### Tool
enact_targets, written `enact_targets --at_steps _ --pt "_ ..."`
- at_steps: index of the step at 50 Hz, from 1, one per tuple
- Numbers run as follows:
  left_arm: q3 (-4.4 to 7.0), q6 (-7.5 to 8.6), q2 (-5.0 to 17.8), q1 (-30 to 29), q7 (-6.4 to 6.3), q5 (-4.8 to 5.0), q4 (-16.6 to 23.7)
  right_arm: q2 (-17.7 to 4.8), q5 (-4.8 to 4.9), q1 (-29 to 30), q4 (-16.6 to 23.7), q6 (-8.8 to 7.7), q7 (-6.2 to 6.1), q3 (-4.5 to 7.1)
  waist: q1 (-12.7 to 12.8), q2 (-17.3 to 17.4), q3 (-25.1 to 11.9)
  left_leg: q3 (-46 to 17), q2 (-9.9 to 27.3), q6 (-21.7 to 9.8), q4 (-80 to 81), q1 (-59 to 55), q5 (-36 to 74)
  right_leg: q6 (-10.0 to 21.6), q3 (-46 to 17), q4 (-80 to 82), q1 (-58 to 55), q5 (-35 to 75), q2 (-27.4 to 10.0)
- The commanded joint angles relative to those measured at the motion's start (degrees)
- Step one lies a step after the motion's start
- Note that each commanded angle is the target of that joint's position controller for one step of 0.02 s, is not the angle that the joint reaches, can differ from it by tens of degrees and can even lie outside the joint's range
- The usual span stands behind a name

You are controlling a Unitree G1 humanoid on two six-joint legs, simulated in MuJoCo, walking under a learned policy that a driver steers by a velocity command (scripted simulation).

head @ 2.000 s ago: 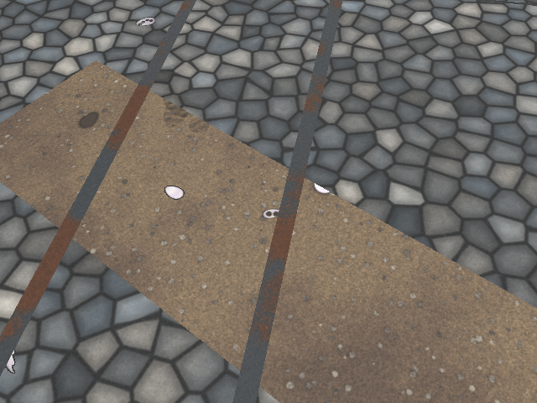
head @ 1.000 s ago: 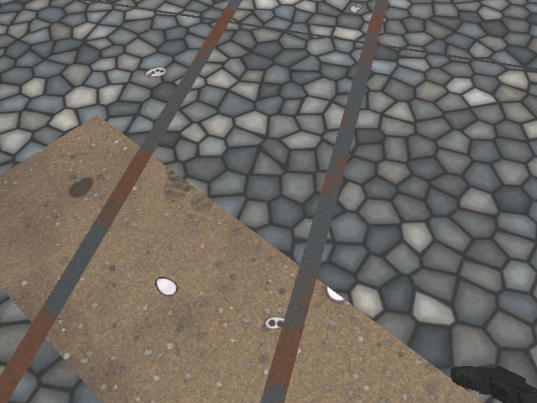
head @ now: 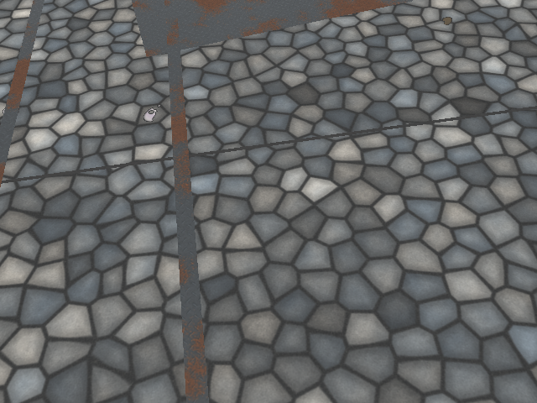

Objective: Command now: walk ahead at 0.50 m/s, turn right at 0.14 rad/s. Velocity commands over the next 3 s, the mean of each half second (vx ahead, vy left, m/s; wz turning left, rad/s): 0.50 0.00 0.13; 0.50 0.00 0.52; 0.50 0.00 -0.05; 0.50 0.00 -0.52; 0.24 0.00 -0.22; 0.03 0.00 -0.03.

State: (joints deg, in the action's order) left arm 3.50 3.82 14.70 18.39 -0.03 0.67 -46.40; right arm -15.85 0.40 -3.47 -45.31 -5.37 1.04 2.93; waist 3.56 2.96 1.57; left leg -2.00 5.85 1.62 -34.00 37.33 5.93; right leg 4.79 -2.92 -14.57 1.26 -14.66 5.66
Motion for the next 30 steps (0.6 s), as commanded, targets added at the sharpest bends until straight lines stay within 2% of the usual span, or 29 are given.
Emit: enact_targets --at_steps 1,4,5,6,7,8,9,10,11,12,13,14,15,17,19,22,25,27,29,30 --pt "2.45 0.1 9.5 4.1 -0.43 0.22 0.6 -4.27 0.26 8.59 5.89 -1.46 0.94 0.58 1.82 -6.89 2.29 1.08 -1.91 -1.69 4.17 0.35 -0.05 7.43 -7.31 1.98 -1.06 17.91 -16.89" --pt "2.84 -0.67 10.4 3.89 -0.93 0.21 -0.09 -5.76 0.24 5.89 5.72 -1.85 1.61 1.0 -0.54 -8.28 1.02 1.54 -3.16 -4.3 6.03 -2.58 -6.98 5.76 -8.03 -2.54 -6.23 27.57 -18.94" --pt "2.96 -0.88 10.95 2.96 -1.01 0.1 0.09 -6.9 0.21 2.42 4.88 -1.9 1.51 1.54 -2.58 -9.09 -1.24 3.03 -4.89 -5.41 6.2 -7.99 -9.14 5.04 -7.36 -6.46 -6.52 37.07 -18.21" --pt "2.68 -1.17 10.65 1.81 -0.99 -0.04 0.35 -8.74 0.05 -4.84 2.76 -1.89 1.19 2.56 -6.57 -8.4 -5.9 4.57 -6.46 -7.09 7.24 -18.32 -7.71 3.81 -5.29 -14.91 -4.98 44.7 -15.57" --pt "1.74 -1.25 8.77 1.55 -0.99 -0.64 1.3 -11.39 -0.69 -14.56 0.78 -1.81 0.8 3.35 -10.56 -5.77 -13.9 -1.56 -0.26 -10.33 4.33 -35.11 -5.16 2.07 -3.32 -28.78 3.87 36.64 -12.69" --pt "0.14 -0.25 3.19 10.07 -0.48 -0.38 1.67 -16.26 -1.18 -21.15 -0.64 -1.46 0.71 4.74 -8.44 8.41 -23.14 -27.05 13.91 -19.83 6.4 -58.35 -14.92 -2.76 -0.1 -51.99 26.9 8.73 -3.15" --pt "0.14 0.76 5.01 8.14 -0.18 0.03 1.22 -11.87 0.15 -22.64 -1.78 -1.23 1.14 3.5 -9.75 11.83 -24.76 -41.71 15.68 -20.92 15.86 -61.35 -25.04 -2.83 -5.29 -58.9 36.43 -17.76 -1.09" --pt "1.17 1.52 9.21 2.25 0.15 1.09 3.08 -9.41 0.88 -17.84 -0.95 -1.08 1.07 2.55 -9.6 7.33 -14.66 -35.34 13.92 -17.99 17.25 -54.24 -30.45 -2.29 -5.23 -62.05 42.08 -14.88 -5.1" --pt "1.02 2.01 9.33 -2.46 0.12 1.14 4.39 -8.16 0.4 -13.25 0.3 -0.66 0.92 2.09 -8.51 2.03 -8.49 -28.74 11.51 -16.34 18.5 -45.04 -28.09 -1.92 -3.12 -59.73 41.82 -9.75 -7.83" --pt "1.15 2.26 8.9 -4.62 -0.01 0.2 4.97 -7.28 -0.2 -10.3 0.84 -0.4 0.96 1.69 -6.84 -0.55 -3.68 -24.02 9.55 -16.22 20.1 -36.58 -22.56 -2.16 -2.03 -55.65 40.48 -6.45 -9.6" --pt "1.47 2.11 8.57 -3.89 -0.15 -0.53 4.92 -6.19 -0.8 -8.91 1.29 -0.55 0.96 1.24 -4.82 0.12 -2.61 -21.16 7.68 -15.77 21.32 -31.67 -17.17 -2.33 -2.41 -52.0 36.84 -3.97 -11.29" --pt "1.43 1.82 7.65 -2.61 -0.19 -0.81 4.75 -5.9 -0.85 -8.4 1.4 -0.53 0.98 1.11 -3.6 1.0 -2.69 -19.36 6.33 -15.96 22.42 -29.17 -13.86 -2.88 -2.21 -49.73 34.28 -3.03 -11.63" --pt "1.28 1.51 6.63 -1.65 -0.31 -0.96 4.64 -6.27 -0.49 -8.62 1.27 -0.62 0.88 1.23 -2.91 1.61 -2.89 -17.54 5.64 -16.44 23.29 -27.73 -11.32 -3.6 -1.74 -47.1 33.07 -2.73 -11.8" --pt "1.01 1.06 5.76 -3.76 -0.66 -1.28 5.61 -7.83 -0.01 -9.59 0.87 -0.71 0.25 1.73 -2.87 1.54 -2.11 -14.43 4.89 -17.15 24.58 -25.4 -7.18 -5.43 -0.73 -41.14 33.28 0.13 -11.66" --pt "0.64 1.14 5.04 -8.35 -0.78 -1.33 6.98 -9.16 0.29 -10.97 0.42 -0.42 -0.53 2.27 -3.99 0.78 -1.21 -11.93 3.51 -16.15 24.98 -24.28 -6.22 -6.68 -0.47 -32.74 33.13 7.3 -11.02" --pt "0.17 1.65 4.01 -14.75 -0.36 -0.9 8.49 -9.97 0.88 -13.81 -0.29 0.26 -1.21 2.64 -6.31 1.13 -0.58 -9.76 1.46 -14.06 23.88 -23.1 -7.6 -7.64 -0.05 -21.41 29.32 16.94 -8.63" --pt "0.19 2.33 4.58 -19.66 0.34 -0.17 10.02 -9.92 1.3 -17.36 -1.12 1.15 -1.56 2.74 -8.1 1.5 -0.31 -12.31 2.46 -13.68 21.13 -25.42 -9.86 -7.82 -0.45 -16.12 27.56 18.75 -6.96" --pt "0.6 2.91 5.93 -20.58 0.78 0.06 10.61 -9.89 1.35 -18.14 -1.1 1.76 -1.85 2.85 -7.73 2.03 -0.58 -15.52 3.62 -12.95 18.12 -28.18 -11.8 -7.2 -1.37 -13.02 26.07 16.14 -6.55" --pt "1.2 3.5 7.43 -17.97 0.95 0.22 10.2 -10.15 1.12 -17.27 -0.61 2.24 -2.08 3.08 -5.56 3.44 -1.38 -18.17 4.24 -11.83 14.25 -29.15 -11.32 -5.83 -1.08 -11.14 21.48 12.18 -6.4" --pt "1.83 3.72 8.45 -13.57 0.77 0.1 8.98 -9.11 0.98 -16.67 -0.19 2.38 -2.08 2.78 -3.1 3.42 -3.23 -17.77 2.5 -10.58 10.43 -28.07 -9.73 -4.41 -0.29 -9.09 14.97 11.55 -6.42"
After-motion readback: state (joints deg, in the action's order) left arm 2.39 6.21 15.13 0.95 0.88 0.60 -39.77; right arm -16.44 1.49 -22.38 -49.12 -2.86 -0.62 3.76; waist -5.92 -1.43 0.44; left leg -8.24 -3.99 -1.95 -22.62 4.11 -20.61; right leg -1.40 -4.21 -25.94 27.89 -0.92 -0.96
